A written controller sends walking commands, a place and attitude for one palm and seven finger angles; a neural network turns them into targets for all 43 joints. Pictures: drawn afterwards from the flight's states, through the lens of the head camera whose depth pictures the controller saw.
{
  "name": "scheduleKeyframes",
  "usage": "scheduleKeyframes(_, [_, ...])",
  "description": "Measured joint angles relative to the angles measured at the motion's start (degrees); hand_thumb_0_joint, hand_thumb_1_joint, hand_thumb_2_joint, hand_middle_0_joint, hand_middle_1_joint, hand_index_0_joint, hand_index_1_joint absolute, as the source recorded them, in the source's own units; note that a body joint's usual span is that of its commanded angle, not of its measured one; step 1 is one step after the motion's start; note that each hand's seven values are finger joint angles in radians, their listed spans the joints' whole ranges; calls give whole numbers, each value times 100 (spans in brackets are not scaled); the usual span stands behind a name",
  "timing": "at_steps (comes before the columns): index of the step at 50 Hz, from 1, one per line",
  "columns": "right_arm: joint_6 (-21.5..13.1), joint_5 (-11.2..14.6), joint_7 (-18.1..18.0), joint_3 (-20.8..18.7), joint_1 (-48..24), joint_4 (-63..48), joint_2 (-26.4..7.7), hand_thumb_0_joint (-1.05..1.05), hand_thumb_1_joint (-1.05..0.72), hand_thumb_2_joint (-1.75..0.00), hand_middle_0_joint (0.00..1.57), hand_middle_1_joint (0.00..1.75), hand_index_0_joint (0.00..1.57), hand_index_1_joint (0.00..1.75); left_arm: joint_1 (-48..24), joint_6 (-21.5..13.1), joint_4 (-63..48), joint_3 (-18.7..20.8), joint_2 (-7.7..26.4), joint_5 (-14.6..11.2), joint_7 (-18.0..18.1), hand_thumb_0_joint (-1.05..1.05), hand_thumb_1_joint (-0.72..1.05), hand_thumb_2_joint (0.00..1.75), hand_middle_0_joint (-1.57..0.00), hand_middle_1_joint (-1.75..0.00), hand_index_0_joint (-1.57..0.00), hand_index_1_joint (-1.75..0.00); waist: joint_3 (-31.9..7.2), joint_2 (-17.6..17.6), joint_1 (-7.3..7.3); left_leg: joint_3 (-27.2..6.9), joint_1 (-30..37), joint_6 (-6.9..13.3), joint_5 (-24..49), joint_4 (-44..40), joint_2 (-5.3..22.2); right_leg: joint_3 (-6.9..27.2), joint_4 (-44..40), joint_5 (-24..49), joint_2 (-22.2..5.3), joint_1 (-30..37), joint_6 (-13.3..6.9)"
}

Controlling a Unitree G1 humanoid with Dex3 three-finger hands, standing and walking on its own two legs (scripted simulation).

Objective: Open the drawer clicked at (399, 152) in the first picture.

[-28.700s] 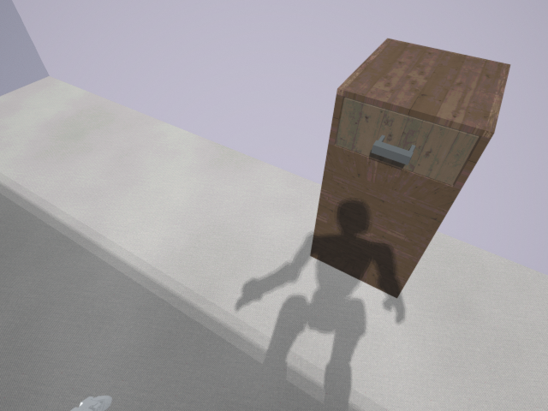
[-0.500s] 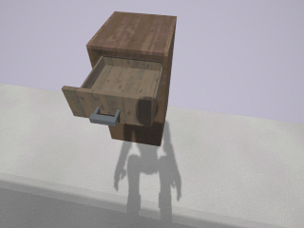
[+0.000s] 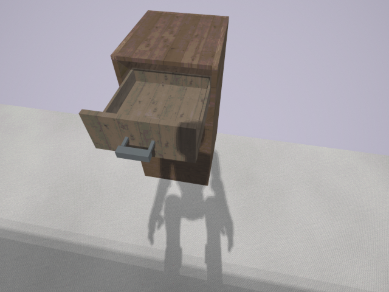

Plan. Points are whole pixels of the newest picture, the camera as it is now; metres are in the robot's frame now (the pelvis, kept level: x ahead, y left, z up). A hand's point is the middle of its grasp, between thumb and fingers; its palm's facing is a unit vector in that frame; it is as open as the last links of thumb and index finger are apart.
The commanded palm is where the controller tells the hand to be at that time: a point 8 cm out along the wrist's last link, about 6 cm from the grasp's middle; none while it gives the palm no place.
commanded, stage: look to check the result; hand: left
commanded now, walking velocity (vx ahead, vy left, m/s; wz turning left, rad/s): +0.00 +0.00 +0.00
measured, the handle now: (136, 147) +0.51 +0.21 -0.07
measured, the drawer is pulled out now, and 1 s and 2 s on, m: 0.30 0.30 0.30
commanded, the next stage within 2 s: stand and wait in 0.22 s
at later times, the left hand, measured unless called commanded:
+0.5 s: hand out of the picture +0.00 +0.15 -0.17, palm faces +0.04 -0.98 -0.19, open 7.4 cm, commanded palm none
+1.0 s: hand out of the picture +0.01 +0.14 -0.17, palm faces +0.05 -0.98 -0.19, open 7.4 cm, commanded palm none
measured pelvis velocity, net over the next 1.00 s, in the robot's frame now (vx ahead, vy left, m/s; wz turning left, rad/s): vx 0.02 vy -0.02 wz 0.00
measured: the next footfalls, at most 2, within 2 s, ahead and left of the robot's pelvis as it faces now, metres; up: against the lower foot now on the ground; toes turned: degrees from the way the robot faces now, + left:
none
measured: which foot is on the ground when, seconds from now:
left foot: down 0.00-1.00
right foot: down 0.00-1.00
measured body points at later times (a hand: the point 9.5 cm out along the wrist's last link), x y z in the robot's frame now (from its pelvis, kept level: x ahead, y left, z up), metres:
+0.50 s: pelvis +0.01 -0.01 +0.00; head +0.03 -0.02 +0.45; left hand +0.00 +0.20 -0.16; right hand -0.02 -0.21 -0.17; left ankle -0.02 +0.11 -0.74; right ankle +0.02 -0.08 -0.74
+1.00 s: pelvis +0.02 -0.02 +0.00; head +0.04 -0.03 +0.45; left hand +0.00 +0.19 -0.16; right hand -0.01 -0.22 -0.17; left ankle -0.02 +0.11 -0.74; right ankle +0.02 -0.08 -0.74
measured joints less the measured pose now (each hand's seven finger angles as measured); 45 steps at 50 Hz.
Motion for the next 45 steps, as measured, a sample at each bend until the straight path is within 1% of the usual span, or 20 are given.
scheduleKeyframes(20, [25,9,-12,-24,-60,66,-59,1,-91,-90,20,30,20,30,-90,-28,-12,1,13,-7,14,0,91,90,-20,-30,-20,-30,43,7,-14,-28,110,-81,-50,-56,71,-24,-52,-55,72,108,-74])
scheduleKeyframes(45, [42,14,-28,-39,-54,92,-44,1,-91,-90,20,30,20,30,-74,-42,5,10,-8,-18,31,0,91,90,-20,-30,-20,-30,58,17,-5,-89,178,-182,-92,-88,170,-82,-158,-69,170,217,-167])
